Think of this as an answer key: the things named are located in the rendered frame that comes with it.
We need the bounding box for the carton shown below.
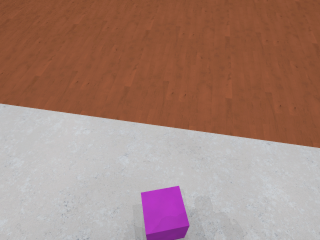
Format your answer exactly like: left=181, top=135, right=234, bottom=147
left=141, top=186, right=190, bottom=240

